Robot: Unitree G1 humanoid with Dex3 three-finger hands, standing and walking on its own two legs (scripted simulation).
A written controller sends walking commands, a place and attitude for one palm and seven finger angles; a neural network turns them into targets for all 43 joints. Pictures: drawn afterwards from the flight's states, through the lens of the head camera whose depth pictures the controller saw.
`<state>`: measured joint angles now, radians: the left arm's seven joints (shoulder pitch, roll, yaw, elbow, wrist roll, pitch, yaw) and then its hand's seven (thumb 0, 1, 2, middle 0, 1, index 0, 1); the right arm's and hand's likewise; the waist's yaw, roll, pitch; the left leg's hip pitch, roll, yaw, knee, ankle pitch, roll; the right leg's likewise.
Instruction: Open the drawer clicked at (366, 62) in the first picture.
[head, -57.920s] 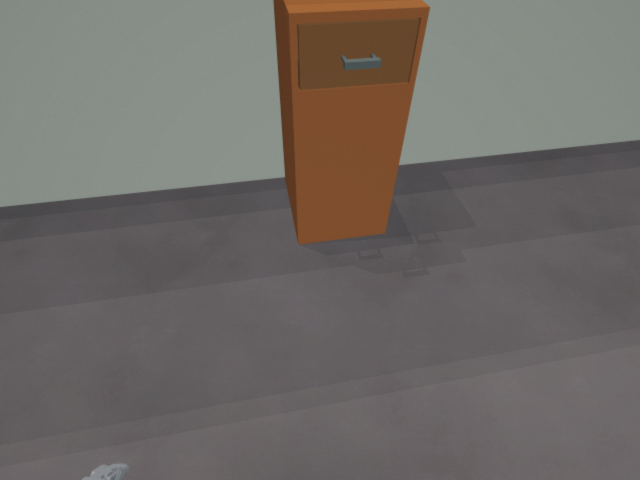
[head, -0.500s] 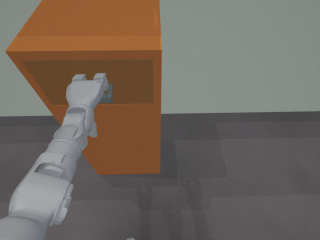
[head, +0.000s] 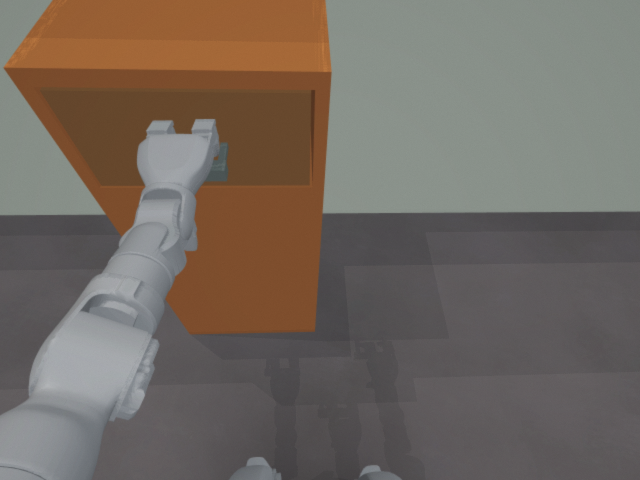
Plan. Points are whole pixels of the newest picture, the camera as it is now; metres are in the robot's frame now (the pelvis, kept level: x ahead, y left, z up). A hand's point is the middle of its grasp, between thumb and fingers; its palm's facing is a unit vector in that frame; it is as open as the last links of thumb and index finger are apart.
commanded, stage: lower the fingers behind the handle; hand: left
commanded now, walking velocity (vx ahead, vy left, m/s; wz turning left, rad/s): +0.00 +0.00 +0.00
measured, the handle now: (191, 160) +0.54 +0.17 +0.06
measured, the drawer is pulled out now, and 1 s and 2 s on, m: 0.00 0.00 0.00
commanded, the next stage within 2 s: lift the fingers back up to retry in 0.22 s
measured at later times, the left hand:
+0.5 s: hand (187, 186) +0.49 +0.17 +0.06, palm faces -0.02 -0.01 -1.00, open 13.8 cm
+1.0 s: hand (183, 183) +0.49 +0.17 +0.07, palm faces -0.08 -0.04 -1.00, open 13.8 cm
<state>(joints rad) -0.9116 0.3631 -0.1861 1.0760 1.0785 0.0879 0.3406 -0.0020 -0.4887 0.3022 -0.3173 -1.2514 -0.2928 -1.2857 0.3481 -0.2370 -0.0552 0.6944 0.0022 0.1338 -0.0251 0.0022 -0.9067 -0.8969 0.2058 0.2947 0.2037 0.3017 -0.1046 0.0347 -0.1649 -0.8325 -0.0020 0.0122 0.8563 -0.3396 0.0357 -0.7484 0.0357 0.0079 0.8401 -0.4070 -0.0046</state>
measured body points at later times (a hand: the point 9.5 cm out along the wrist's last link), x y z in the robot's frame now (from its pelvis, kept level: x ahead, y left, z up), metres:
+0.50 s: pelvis -0.01 +0.00 +0.00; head +0.07 +0.00 +0.44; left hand +0.49 +0.17 +0.11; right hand +0.00 -0.27 -0.13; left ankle +0.03 +0.10 -0.69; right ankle -0.01 -0.12 -0.69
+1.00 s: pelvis +0.04 -0.01 +0.02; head +0.11 -0.03 +0.47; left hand +0.49 +0.17 +0.12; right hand +0.09 -0.27 -0.11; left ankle +0.03 +0.10 -0.69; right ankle -0.01 -0.12 -0.69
